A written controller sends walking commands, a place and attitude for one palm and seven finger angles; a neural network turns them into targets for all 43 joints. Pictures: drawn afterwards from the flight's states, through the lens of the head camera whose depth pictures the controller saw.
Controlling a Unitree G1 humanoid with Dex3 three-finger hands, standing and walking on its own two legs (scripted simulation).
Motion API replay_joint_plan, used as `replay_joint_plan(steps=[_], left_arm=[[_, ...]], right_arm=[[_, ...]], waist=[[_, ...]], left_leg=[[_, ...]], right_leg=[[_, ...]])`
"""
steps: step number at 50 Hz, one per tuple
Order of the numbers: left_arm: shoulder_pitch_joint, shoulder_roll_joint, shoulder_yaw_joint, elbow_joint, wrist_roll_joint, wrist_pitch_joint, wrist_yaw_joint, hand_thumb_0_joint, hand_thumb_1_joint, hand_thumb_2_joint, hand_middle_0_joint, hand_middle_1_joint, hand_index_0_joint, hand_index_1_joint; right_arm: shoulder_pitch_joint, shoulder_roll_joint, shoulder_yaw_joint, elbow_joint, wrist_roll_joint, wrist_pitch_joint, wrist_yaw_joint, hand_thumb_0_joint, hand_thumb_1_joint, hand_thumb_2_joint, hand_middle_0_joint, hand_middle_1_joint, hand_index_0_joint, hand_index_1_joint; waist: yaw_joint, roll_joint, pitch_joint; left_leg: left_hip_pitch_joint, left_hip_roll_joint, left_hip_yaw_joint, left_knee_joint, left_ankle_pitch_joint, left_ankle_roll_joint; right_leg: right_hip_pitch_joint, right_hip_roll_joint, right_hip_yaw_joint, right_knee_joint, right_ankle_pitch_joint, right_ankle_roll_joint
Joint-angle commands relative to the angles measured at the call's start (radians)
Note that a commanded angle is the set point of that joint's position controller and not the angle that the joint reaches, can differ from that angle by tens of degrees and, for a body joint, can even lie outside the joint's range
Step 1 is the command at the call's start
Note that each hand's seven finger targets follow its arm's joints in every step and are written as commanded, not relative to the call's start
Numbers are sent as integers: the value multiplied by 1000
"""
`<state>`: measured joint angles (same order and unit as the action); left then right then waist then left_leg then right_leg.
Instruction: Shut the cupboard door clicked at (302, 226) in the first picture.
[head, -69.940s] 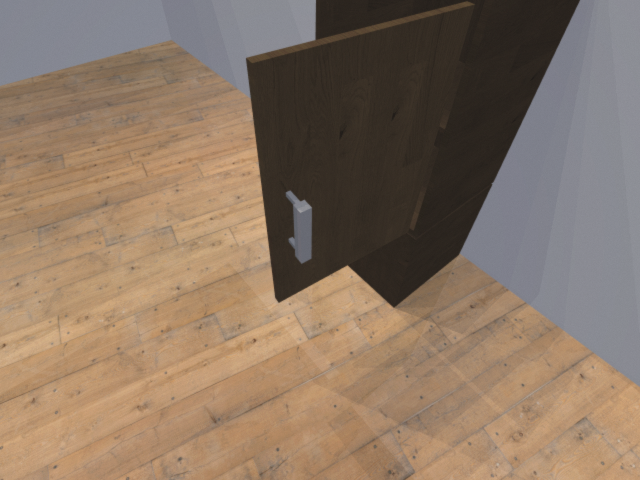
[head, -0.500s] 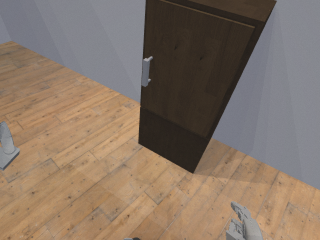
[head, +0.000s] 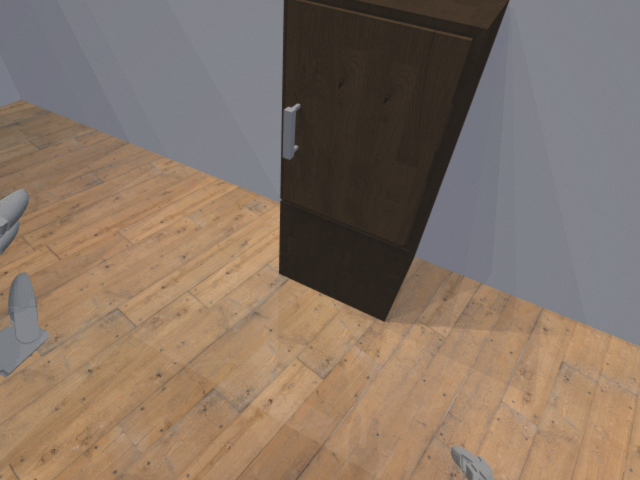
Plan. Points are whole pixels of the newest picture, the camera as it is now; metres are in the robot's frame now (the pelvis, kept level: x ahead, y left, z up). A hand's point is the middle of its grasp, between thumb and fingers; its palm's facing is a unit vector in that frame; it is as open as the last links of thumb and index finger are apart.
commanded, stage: stop stepping back and stand still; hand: left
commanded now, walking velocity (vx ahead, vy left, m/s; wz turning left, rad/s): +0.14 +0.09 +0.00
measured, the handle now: (292, 131) +1.02 +0.08 -0.06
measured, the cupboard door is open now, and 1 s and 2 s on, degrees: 0 0 0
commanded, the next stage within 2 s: let the arm hang, fingers relaxed in 1.66 s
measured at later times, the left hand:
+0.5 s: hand out of the picture +0.21 +0.29 +0.19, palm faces +0.43 -0.74 -0.51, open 7.4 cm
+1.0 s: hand out of the picture +0.23 +0.31 +0.17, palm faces +0.43 -0.77 -0.47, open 7.4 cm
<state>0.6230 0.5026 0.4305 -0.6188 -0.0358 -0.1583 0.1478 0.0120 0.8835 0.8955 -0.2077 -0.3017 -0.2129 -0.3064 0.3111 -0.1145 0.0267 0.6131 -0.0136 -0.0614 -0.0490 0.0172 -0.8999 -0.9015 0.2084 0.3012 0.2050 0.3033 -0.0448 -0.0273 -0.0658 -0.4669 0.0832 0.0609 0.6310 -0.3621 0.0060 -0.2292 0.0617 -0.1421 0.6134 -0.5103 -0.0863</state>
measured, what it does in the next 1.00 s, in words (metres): steps on the spot: right foot, then left foot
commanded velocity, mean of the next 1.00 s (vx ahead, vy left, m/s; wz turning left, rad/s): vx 0.02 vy -0.03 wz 0.00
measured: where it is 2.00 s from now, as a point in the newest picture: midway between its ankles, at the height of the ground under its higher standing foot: outside the picture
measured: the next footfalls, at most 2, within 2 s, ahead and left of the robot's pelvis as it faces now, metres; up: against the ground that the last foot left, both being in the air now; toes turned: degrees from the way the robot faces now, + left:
right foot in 0.02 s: +0.06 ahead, -0.07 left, +0.00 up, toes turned -3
left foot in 0.30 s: +0.06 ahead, +0.16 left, +0.00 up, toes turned +7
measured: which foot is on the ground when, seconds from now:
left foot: up 0.00-0.28, down 0.30-1.00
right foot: up 0.00-0.00, down 0.02-1.00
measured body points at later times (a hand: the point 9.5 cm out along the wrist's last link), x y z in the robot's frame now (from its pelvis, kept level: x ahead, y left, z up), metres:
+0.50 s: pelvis +0.01 +0.03 +0.00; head +0.02 +0.05 +0.45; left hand +0.18 +0.33 +0.21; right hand +0.17 -0.19 -0.08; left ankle +0.02 +0.16 -0.73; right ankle +0.02 -0.07 -0.73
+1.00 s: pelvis +0.03 +0.04 +0.01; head +0.04 +0.05 +0.46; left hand +0.20 +0.35 +0.19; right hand +0.20 -0.19 -0.07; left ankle +0.02 +0.16 -0.73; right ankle +0.02 -0.07 -0.73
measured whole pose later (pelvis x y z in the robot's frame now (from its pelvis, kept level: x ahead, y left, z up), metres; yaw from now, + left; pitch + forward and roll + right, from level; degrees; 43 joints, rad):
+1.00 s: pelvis +0.03 +0.04 +0.01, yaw +1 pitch +1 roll -1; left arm 0.57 0.43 0.42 -0.49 -0.05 -0.17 0.17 0.01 0.88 0.90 -0.21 -0.30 -0.21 -0.31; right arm 0.20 -0.20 0.00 0.58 0.03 -0.05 -0.08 0.02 -0.90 -0.90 0.21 0.30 0.20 0.30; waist -0.02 0.00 -0.02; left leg -0.24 0.06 0.10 0.52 -0.29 -0.01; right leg -0.22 0.00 -0.08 0.48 -0.27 -0.01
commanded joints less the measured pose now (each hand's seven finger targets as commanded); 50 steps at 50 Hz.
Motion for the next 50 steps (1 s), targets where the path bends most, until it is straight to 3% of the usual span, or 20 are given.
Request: replay_joint_plan(steps=[1,2,3,4,5,7,10,12,13,14,15,16,18,20,22,25,27,29,36,50], left_arm=[[-241,257,264,-90,-17,-69,39,0,900,900,-200,-300,-200,-300],[-218,156,191,37,-9,-67,41,0,900,900,-200,-300,-200,-300],[-247,112,125,40,-4,-52,30,0,900,900,-200,-300,-200,-300],[-232,77,83,88,-2,-47,23,0,900,900,-200,-300,-200,-300],[-236,61,58,102,-2,-50,23,0,900,900,-200,-300,-200,-300],[-301,58,20,60,7,-55,33,0,900,900,-200,-300,-200,-300],[-326,77,18,-48,18,-60,55,0,900,900,-200,-300,-200,-300],[-313,98,45,-110,11,-66,66,0,900,900,-200,-300,-200,-300],[-297,118,64,-149,2,-70,66,0,900,900,-200,-300,-200,-300],[-284,123,89,-205,-3,-81,67,0,900,900,-200,-300,-200,-300],[-281,141,114,-251,1,-94,71,0,900,900,-200,-300,-200,-300],[-235,161,144,-206,-4,-102,58,0,900,900,-200,-300,-200,-300],[-182,178,183,-219,-3,-99,47,0,900,900,-200,-300,-200,-300],[-72,125,167,-173,-13,-92,46,0,900,900,-200,-300,-200,-300],[-36,105,159,-126,-19,-81,39,0,900,900,-200,-300,-200,-300],[-51,108,165,-27,-25,-76,36,0,900,900,-200,-300,-200,-300],[-27,75,125,-3,-27,-58,35,0,900,900,-200,-300,-200,-300],[-65,94,119,-37,-22,-54,47,0,900,900,-200,-300,-200,-300],[-108,111,124,-112,-7,-66,52,0,900,900,-200,-300,-200,-300],[-74,75,103,-49,-17,-66,40,0,900,900,-200,-300,-200,-300]], right_arm=[[-170,-203,-73,-97,-6,-44,-23,0,-900,-900,200,300,200,300],[-147,-178,-77,-91,7,-50,-27,0,-900,-900,200,300,200,300],[-158,-205,-92,-98,18,-44,-30,0,-900,-900,200,300,200,300],[-173,-207,-86,-96,18,-37,-35,0,-900,-900,200,300,200,300],[-171,-205,-74,-89,16,-32,-39,0,-900,-900,200,300,200,300],[-183,-194,-61,-92,12,-41,-51,0,-900,-900,200,300,200,300],[-192,-188,-61,-107,1,-67,-68,0,-900,-900,200,300,200,300],[-178,-196,-66,-115,-1,-77,-74,0,-900,-900,200,300,200,300],[-163,-214,-75,-123,8,-80,-77,0,-900,-900,200,300,200,300],[-154,-239,-82,-139,9,-79,-75,0,-900,-900,200,300,200,300],[-163,-243,-82,-157,11,-77,-65,0,-900,-900,200,300,200,300],[-167,-205,-68,-128,-3,-83,-57,0,-900,-900,200,300,200,300],[-172,-198,-73,-124,-3,-92,-37,0,-900,-900,200,300,200,300],[-159,-200,-67,-131,10,-89,-22,0,-900,-900,200,300,200,300],[-145,-209,-67,-143,21,-81,-14,0,-900,-900,200,300,200,300],[-143,-203,-61,-145,24,-74,-12,0,-900,-900,200,300,200,300],[-124,-198,-75,-139,34,-58,-9,0,-900,-900,200,300,200,300],[-139,-186,-65,-130,33,-49,-14,0,-900,-900,200,300,200,300],[-173,-191,-61,-144,30,-39,-38,0,-900,-900,200,300,200,300],[-172,-204,-62,-169,36,-32,-35,0,-900,-900,200,300,200,300]], waist=[[24,-115,87],[17,-131,38],[24,-104,91],[25,-69,162],[27,-28,157],[32,-48,126],[46,-121,79],[35,-71,63],[24,32,45],[18,228,15],[28,372,-2],[14,379,10],[32,333,31],[37,286,2],[33,223,-6],[26,114,4],[22,-60,-51],[16,-89,-67],[31,83,-94],[37,104,-35]], left_leg=[[-355,-22,-49,637,-35,-25],[-355,11,-98,627,-36,-18],[-321,16,-100,598,4,-18],[-280,34,-94,560,33,-17],[-236,33,-64,492,35,-14],[-114,15,0,303,21,-5],[95,-28,77,71,3,9],[234,-47,104,-90,30,12],[302,-13,48,-176,17,24],[372,106,-165,-273,33,79],[441,238,-371,-312,208,129],[369,276,-417,-388,158,145],[272,249,-317,-363,136,135],[231,195,-147,-289,211,85],[145,148,-63,-222,227,46],[47,74,-15,-182,108,5],[125,3,4,-39,98,-13],[138,-14,-9,-30,112,-16],[269,42,-29,-140,508,6],[180,39,-39,-220,293,4]], right_leg=[[15,-430,596,-462,10,-197],[11,-432,604,-453,-231,-176],[-81,-386,601,-458,-341,-149],[-156,-383,563,-463,-333,-148],[-150,-366,479,-449,-270,-137],[-121,-325,342,-412,-161,-106],[-116,-296,276,-366,-144,-94],[-124,-243,222,-278,-104,-63],[-132,-216,183,-154,-18,-31],[-191,-130,125,47,67,27],[-290,-57,55,201,82,72],[-292,-69,97,280,-22,78],[-215,-93,124,217,44,82],[-79,-67,67,29,136,93],[71,-46,45,-132,282,99],[142,-117,164,-157,461,70],[80,-210,319,-224,519,21],[98,-264,338,-227,621,-5],[126,-144,154,-114,748,78],[117,-121,153,-170,542,83]])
